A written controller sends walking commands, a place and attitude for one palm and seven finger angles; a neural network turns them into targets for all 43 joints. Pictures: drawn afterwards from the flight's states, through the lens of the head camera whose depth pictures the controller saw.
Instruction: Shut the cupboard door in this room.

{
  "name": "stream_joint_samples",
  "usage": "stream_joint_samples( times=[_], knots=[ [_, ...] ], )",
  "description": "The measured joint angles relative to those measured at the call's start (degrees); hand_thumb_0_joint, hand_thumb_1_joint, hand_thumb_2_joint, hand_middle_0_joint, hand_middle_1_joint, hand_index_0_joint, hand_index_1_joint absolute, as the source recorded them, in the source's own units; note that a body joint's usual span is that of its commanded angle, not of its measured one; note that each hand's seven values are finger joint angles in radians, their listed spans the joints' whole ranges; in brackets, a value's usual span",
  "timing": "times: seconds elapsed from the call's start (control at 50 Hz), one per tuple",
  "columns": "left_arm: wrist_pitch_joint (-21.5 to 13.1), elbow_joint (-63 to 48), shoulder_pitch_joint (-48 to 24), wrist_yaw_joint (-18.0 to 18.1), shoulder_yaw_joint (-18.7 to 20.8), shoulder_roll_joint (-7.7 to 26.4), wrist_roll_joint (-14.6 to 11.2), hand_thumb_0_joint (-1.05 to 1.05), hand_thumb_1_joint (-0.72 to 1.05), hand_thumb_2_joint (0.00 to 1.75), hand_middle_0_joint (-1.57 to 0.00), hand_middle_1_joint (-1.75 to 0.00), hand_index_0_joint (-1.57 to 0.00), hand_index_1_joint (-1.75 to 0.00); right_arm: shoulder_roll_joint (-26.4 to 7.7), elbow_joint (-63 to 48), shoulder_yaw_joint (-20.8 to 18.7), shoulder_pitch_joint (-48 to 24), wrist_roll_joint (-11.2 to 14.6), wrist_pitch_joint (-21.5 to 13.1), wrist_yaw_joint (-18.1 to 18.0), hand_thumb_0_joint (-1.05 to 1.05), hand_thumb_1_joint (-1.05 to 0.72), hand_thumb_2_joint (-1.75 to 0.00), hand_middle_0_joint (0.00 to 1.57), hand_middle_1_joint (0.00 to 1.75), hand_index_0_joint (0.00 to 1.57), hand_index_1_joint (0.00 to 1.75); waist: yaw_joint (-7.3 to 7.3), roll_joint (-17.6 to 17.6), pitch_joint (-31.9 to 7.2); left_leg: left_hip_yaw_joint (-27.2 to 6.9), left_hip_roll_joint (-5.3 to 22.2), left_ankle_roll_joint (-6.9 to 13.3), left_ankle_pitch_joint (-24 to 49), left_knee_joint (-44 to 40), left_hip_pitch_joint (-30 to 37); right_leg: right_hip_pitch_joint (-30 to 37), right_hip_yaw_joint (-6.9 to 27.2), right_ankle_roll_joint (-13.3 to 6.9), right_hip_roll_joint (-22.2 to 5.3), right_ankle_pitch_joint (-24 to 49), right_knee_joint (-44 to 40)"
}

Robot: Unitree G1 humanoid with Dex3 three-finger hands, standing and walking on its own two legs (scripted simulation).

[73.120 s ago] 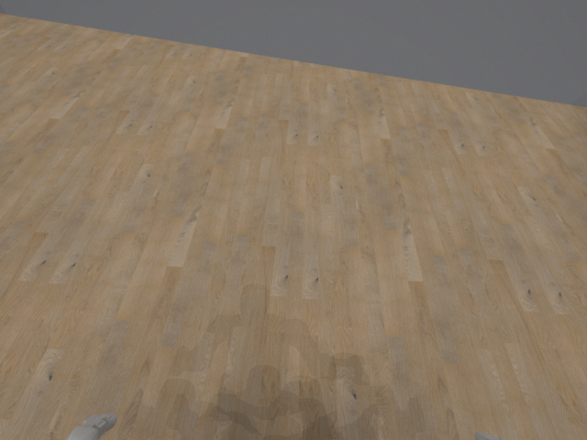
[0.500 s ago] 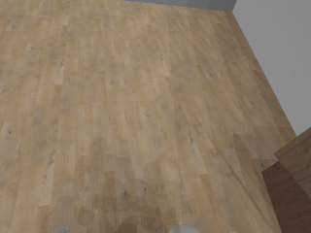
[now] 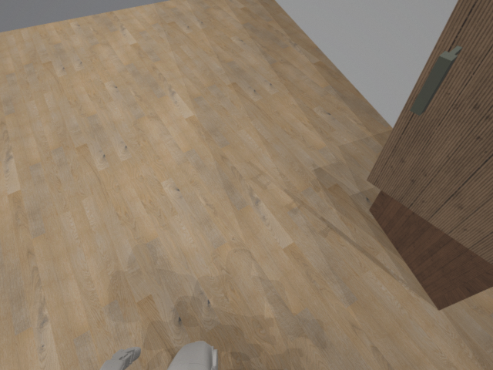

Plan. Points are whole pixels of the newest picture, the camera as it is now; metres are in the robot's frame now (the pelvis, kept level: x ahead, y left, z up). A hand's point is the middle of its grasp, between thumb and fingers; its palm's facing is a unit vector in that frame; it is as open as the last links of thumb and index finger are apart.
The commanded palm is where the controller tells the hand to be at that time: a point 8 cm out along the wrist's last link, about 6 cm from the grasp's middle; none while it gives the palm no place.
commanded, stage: turn to face it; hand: left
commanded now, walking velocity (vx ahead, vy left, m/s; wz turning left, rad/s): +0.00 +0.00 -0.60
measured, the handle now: (436, 81) +0.65 -0.38 +0.07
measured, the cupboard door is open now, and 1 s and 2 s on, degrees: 23 23 23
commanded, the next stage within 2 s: take the last steps up to it in 1.30 s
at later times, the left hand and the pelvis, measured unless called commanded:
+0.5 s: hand (125, 357) +0.16 +0.24 -0.17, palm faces -0.23 -0.95 -0.22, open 7.4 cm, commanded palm none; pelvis +0.02 +0.05 +0.01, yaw -17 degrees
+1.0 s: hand (197, 332) +0.20 +0.11 -0.15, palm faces -0.53 -0.81 -0.24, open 7.4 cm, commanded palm none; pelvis +0.01 +0.00 +0.00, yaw -33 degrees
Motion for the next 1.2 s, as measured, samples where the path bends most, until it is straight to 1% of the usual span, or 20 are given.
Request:
stream_joint_samples(
  times=[0.14, 0.2, 0.26, 0.28, 0.32, 0.38, 0.44, 0.52, 0.6, 0.66, 0.7, 0.72, 0.76, 0.8, 0.88, 0.96, 1.08, 1.14, 1.18, 1.2],
  knots=[
    [-0.38, 1.22, 2.06, -0.2, 0.24, -0.02, 0.34, 0.0, 0.9, 0.9, -0.2, -0.3, -0.2, -0.3, 1.29, -1.46, 0.38, -2.06, 0.25, -0.57, -0.3, 0.01, -0.91, -0.9, 0.2, 0.3, 0.2, 0.3, 1.63, -2.03, -0.63, -1.97, -1.29, -0.65, -0.76, -9.19, 1.55, 0.1, 2.9, 0.12, 1.48, 0.8, -1.47],
    [-0.08, 1.71, 2.93, -0.24, 0.68, 0.53, 0.53, 0.0, 0.9, 0.9, -0.2, -0.3, -0.2, -0.3, 2.0, -2.2, 0.69, -3.3, 0.59, -0.9, -0.46, 0.01, -0.91, -0.9, 0.2, 0.3, 0.2, 0.3, 2.67, -3.05, -1.0, -1.88, -2.56, -0.15, -1.87, -16.95, 4.72, -0.9, 4.88, 0.86, 1.81, 0.16, -0.07],
    [0.65, 2.24, 3.77, -0.15, 1.28, 1.58, 0.22, 0.0, 0.9, 0.9, -0.2, -0.3, -0.2, -0.3, 2.75, -3.33, 1.33, -3.95, 0.84, -2.09, -0.57, 0.01, -0.91, -0.9, 0.2, 0.3, 0.2, 0.3, 3.08, -4.02, -1.7, -1.52, -3.48, 1.08, 3.68, -29.82, 10.14, -2.87, 6.97, 2.21, 2.47, -1.31, 3.05],
    [1.02, 2.54, 3.63, -0.17, 1.57, 2.27, -0.07, 0.0, 0.9, 0.9, -0.2, -0.3, -0.2, -0.3, 3.34, -3.39, 1.57, -4.17, 0.66, -2.69, -0.65, 0.01, -0.91, -0.9, 0.2, 0.3, 0.2, 0.3, 3.12, -5.05, -1.6, -0.62, -3.87, 2.86, 4.31, -30.66, 10.59, -3.97, 7.68, 2.32, 2.29, -2.59, 5.61],
    [1.61, 3.0, 3.28, -0.28, 1.98, 3.43, -0.11, 0.0, 0.9, 0.9, -0.2, -0.3, -0.2, -0.3, 4.21, -3.94, 2.46, -4.1, 0.17, -3.15, -0.61, 0.01, -0.91, -0.9, 0.2, 0.3, 0.2, 0.3, 3.51, -5.97, -1.11, 1.25, -3.46, 5.24, 3.41, -30.23, 11.33, -7.3, 6.25, 3.02, 2.17, -10.48, 16.1],
    [2.09, 3.18, 2.86, -0.99, 2.7, 4.57, 0.25, 0.01, 0.9, 0.9, -0.2, -0.3, -0.2, -0.3, 5.0, -4.36, 3.28, -3.04, -0.35, -3.29, -1.0, 0.0, -0.91, -0.9, 0.21, 0.3, 0.2, 0.3, 3.42, -5.4, -0.98, 3.07, -1.83, 6.04, 3.65, -32.67, 13.6, -11.6, 2.95, 4.58, 1.43, -12.7, 31.07],
    [2.2, 2.59, 2.31, -1.62, 3.12, 5.25, 0.26, 0.01, 0.9, 0.9, -0.2, -0.3, -0.19, -0.3, 5.18, -4.13, 3.4, -2.05, -0.49, -3.23, -1.17, 0.0, -0.9, -0.9, 0.21, 0.3, 0.2, 0.3, 3.37, -4.38, -0.71, 5.01, -0.38, 5.98, 4.7, -35.35, 15.73, -13.15, 0.93, 5.68, -0.56, -10.9, 35.98],
    [2.51, 1.92, 1.03, -1.95, 3.34, 5.66, 0.24, 0.01, 0.91, 0.9, -0.19, -0.3, -0.19, -0.3, 4.95, -3.14, 2.94, -0.53, -0.46, -3.31, -1.03, 0.0, -0.9, -0.9, 0.21, 0.3, 0.2, 0.3, 2.8, -3.43, -0.35, 8.0, 1.06, 5.62, 4.68, -36.48, 17.6, -12.67, -0.14, 6.15, -2.88, -8.99, 32.83],
    [2.65, 1.39, -0.79, -2.15, 3.12, 5.23, 0.31, 0.01, 0.91, 0.9, -0.19, -0.3, -0.19, -0.3, 3.9, -1.69, 2.1, 1.12, -0.6, -2.91, -0.6, 0.0, -0.9, -0.9, 0.21, 0.3, 0.2, 0.3, 1.77, -2.41, -0.13, 11.04, 2.46, 4.87, 3.35, -35.05, 18.37, -10.2, -1.71, 5.63, -4.01, -8.17, 24.23],
    [2.3, 0.86, -2.01, -2.28, 2.67, 4.44, 0.33, 0.01, 0.91, 0.9, -0.19, -0.3, -0.19, -0.3, 2.54, -0.63, 1.33, 2.29, -0.7, -2.53, -0.29, 0.01, -0.9, -0.9, 0.21, 0.3, 0.2, 0.3, 0.84, -1.37, -0.18, 13.24, 3.6, 3.91, 1.6, -32.5, 18.26, -7.39, -3.14, 4.68, -3.78, -7.47, 17.41],
    [1.66, 0.25, -2.43, -2.35, 2.18, 3.92, 0.31, 0.0, 0.91, 0.9, -0.19, -0.3, -0.19, -0.3, 1.39, -0.03, 0.82, 3.22, -0.57, -2.25, -0.1, 0.01, -0.9, -0.9, 0.21, 0.3, 0.2, 0.3, 0.4, -0.51, -0.5, 14.41, 4.61, 2.94, -0.24, -29.4, 17.58, -4.11, -4.16, 3.7, -3.22, -3.29, 10.26],
    [0.97, -0.28, -2.31, -2.36, 1.8, 4.03, 0.39, 0.0, 0.91, 0.9, -0.19, -0.3, -0.19, -0.3, 0.94, 0.12, 0.6, 3.94, -0.32, -2.06, 0.05, 0.01, -0.9, -0.9, 0.21, 0.3, 0.2, 0.3, 0.33, -0.66, -1.04, 14.72, 4.89, 2.46, -1.48, -26.49, 16.44, -2.12, -4.13, 2.05, -3.26, -1.37, 6.12],
    [-0.53, -0.27, -2.6, -1.58, 1.19, 2.92, 0.27, 0.0, 0.91, 0.9, -0.19, -0.3, -0.19, -0.3, -0.6, 0.95, 0.2, 3.15, 0.03, -0.76, -0.04, 0.01, -0.9, -0.9, 0.21, 0.3, 0.2, 0.3, 0.41, 1.12, -0.71, 9.09, 4.27, 1.52, -7.95, -15.25, 11.66, -3.46, -3.48, 0.13, -1.9, -4.34, 8.17],
    [-0.87, -0.35, -2.22, -0.85, 0.47, 1.85, 0.02, 0.0, 0.9, 0.9, -0.19, -0.3, -0.19, -0.3, -1.38, 1.17, -0.13, 2.06, 0.17, 0.37, -0.36, 0.01, -0.91, -0.9, 0.2, 0.3, 0.2, 0.3, -0.03, 2.11, -0.21, 3.63, 1.96, 1.1, -8.62, -4.98, 6.85, -3.24, -2.83, -0.06, -1.11, -3.78, 7.53],
    [-0.62, 0.08, -0.74, 0.07, -0.05, 1.15, -0.22, 0.0, 0.9, 0.9, -0.2, -0.3, -0.2, -0.3, -0.58, 0.47, 0.25, 0.34, 0.1, 0.19, -0.07, 0.01, -0.91, -0.9, 0.2, 0.3, 0.2, 0.3, 0.01, 0.64, -0.31, 0.19, 0.28, -0.1, -1.93, 1.46, 0.93, -1.42, -0.47, -0.31, -0.18, 0.21, 1.71],
    [-0.67, 1.0, 0.52, -0.13, -0.37, 0.68, -0.1, 0.0, 0.9, 0.9, -0.2, -0.3, -0.2, -0.3, 0.57, -0.52, 0.56, -0.41, 0.01, -0.23, 0.28, 0.01, -0.91, -0.9, 0.2, 0.3, 0.2, 0.3, 0.26, -0.74, -1.11, -1.71, -0.04, -0.58, 1.61, -1.51, -0.65, -0.42, 1.12, -0.6, 0.73, 2.13, -1.69],
    [-0.67, 2.17, 2.41, -0.26, -0.25, -0.06, 0.38, 0.0, 0.9, 0.9, -0.2, -0.3, -0.2, -0.3, 1.73, -0.62, 0.87, -1.36, 0.28, -0.45, -0.01, 0.01, -0.91, -0.9, 0.2, 0.3, 0.2, 0.3, 1.64, -1.9, -2.36, -2.19, -1.5, -0.25, -0.64, -11.19, 2.8, -0.43, 3.33, -0.06, 1.91, 2.19, -2.0],
    [-0.36, 2.83, 3.18, -0.13, 0.19, 0.34, 0.54, 0.0, 0.9, 0.9, -0.2, -0.3, -0.2, -0.3, 2.56, -0.89, 1.16, -1.85, 0.61, -1.01, -0.26, 0.01, -0.91, -0.9, 0.2, 0.3, 0.2, 0.3, 2.42, -3.07, -2.83, -1.66, -2.93, 0.47, -0.98, -20.1, 6.84, -1.18, 4.82, 0.8, 2.1, 1.58, -0.77],
    [0.04, 3.31, 3.76, 0.0, 0.52, 0.86, 0.24, 0.0, 0.9, 0.9, -0.2, -0.3, -0.2, -0.3, 3.0, -1.25, 1.59, -1.73, 0.76, -1.95, -0.43, 0.01, -0.91, -0.9, 0.2, 0.3, 0.2, 0.3, 2.55, -3.58, -3.31, -1.17, -3.47, 1.25, 3.66, -29.61, 11.17, -2.17, 5.69, 1.73, 2.5, 0.58, 1.19],
    [0.31, 3.63, 3.83, 0.06, 0.78, 1.47, 0.0, 0.0, 0.9, 0.9, -0.2, -0.3, -0.2, -0.3, 3.58, -1.11, 1.8, -1.72, 0.67, -2.54, -0.54, 0.01, -0.91, -0.9, 0.2, 0.3, 0.2, 0.3, 2.5, -4.65, -3.43, -0.38, -3.99, 3.32, 3.81, -31.42, 12.12, -2.96, 6.36, 2.01, 2.22, -0.24, 2.88]
  ],
)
